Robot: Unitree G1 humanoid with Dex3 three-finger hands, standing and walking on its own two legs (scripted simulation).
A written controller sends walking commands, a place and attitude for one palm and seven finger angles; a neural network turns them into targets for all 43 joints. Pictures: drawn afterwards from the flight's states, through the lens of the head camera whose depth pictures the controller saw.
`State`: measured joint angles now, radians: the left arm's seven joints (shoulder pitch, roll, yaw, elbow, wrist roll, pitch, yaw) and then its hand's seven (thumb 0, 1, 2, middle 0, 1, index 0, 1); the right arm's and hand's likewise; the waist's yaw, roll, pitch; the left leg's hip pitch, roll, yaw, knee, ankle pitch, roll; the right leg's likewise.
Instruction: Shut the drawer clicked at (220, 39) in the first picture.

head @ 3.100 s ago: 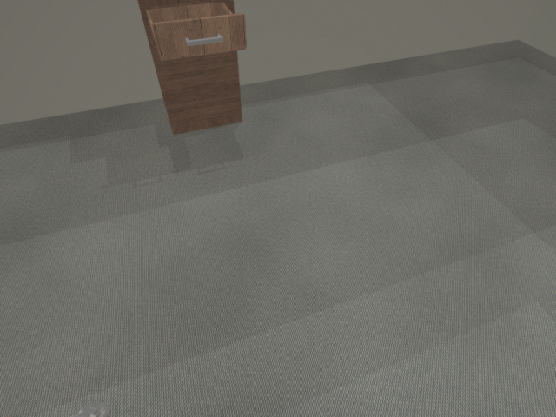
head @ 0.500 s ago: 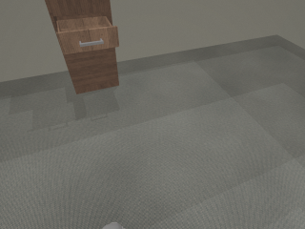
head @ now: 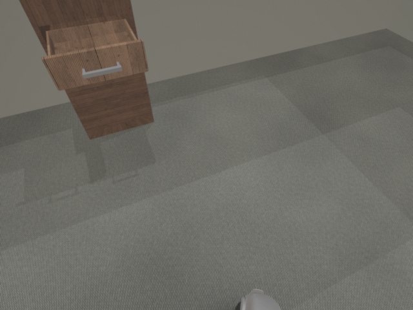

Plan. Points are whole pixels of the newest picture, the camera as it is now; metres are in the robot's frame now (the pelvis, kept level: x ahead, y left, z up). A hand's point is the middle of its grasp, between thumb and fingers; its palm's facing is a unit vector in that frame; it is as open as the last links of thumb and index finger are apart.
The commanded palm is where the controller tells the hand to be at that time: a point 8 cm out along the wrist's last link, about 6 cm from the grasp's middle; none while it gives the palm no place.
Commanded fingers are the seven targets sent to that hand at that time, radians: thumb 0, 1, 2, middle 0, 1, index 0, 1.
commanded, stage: walk to a spot facing it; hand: left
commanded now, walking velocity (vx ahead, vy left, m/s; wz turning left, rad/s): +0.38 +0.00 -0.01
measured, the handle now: (101, 69) +0.98 +0.47 -0.12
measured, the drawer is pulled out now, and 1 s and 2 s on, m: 0.28 0.28 0.28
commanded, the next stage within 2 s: turn to face it in 0.84 s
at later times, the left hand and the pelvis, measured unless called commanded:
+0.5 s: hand (150, 290) +0.19 +0.14 -0.18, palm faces +0.16 -0.98 -0.14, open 7.3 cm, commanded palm none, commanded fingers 0.00 0.90 0.90 -0.20 -0.30 -0.20 -0.30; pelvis +0.24 -0.02 +0.00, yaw +5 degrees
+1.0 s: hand (148, 168) +0.52 +0.20 -0.16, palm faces +0.05 -0.98 -0.19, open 7.3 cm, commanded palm none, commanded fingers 0.00 0.90 0.90 -0.20 -0.30 -0.20 -0.30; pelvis +0.46 +0.01 +0.00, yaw +2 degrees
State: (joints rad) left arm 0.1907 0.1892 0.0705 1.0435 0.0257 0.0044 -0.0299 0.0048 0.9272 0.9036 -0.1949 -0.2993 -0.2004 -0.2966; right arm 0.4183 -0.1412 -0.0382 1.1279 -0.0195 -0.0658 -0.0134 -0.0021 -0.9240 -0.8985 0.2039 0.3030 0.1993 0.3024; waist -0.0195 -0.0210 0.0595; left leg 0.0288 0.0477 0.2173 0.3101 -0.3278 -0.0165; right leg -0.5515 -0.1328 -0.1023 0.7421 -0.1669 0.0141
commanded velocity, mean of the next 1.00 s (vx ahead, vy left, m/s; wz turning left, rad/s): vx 0.31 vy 0.00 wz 0.05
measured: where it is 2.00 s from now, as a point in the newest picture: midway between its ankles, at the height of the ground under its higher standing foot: (208, 235)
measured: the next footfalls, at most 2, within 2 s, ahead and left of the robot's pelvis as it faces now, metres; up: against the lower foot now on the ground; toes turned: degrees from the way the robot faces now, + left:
right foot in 0.08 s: +0.20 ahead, -0.14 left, +0.00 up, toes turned -9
left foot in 0.58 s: +0.41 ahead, +0.11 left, +0.00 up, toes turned +15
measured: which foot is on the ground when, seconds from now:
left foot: down 0.00-0.08, up 0.10-0.56, down 0.58-1.00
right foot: up 0.00-0.06, down 0.08-0.58, up 0.60-1.00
